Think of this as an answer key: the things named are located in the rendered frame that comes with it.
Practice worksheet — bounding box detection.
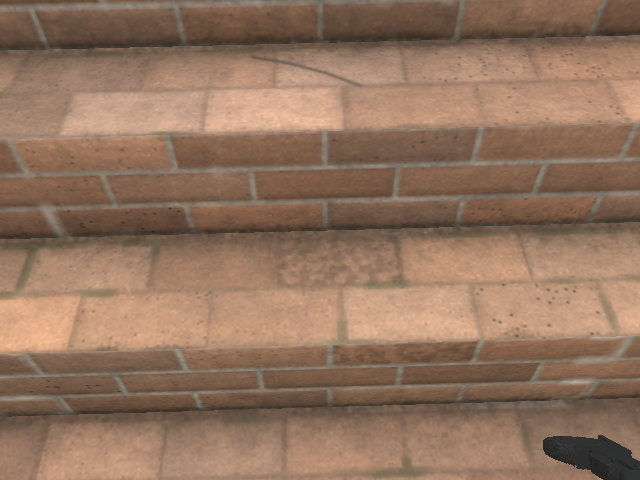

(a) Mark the robot right hand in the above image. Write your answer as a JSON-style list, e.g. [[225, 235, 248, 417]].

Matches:
[[543, 435, 640, 480]]

